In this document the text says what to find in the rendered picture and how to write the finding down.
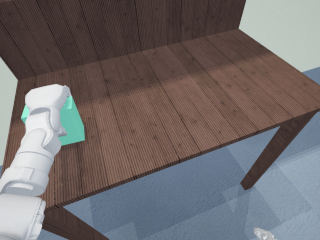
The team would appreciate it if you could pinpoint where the left robot upper arm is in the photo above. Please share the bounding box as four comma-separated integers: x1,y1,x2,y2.
0,192,46,240

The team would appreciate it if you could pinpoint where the robot right hand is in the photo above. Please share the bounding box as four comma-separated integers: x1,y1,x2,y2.
253,227,277,240

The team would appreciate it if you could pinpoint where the robot left forearm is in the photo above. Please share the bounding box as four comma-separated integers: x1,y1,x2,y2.
0,104,62,197

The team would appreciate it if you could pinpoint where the sponge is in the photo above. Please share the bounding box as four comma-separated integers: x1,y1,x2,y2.
21,96,85,146

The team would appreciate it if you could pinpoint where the robot left hand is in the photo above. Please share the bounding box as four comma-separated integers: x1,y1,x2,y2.
25,84,72,137

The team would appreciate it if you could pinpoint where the table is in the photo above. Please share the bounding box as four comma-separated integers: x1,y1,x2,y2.
0,0,320,240

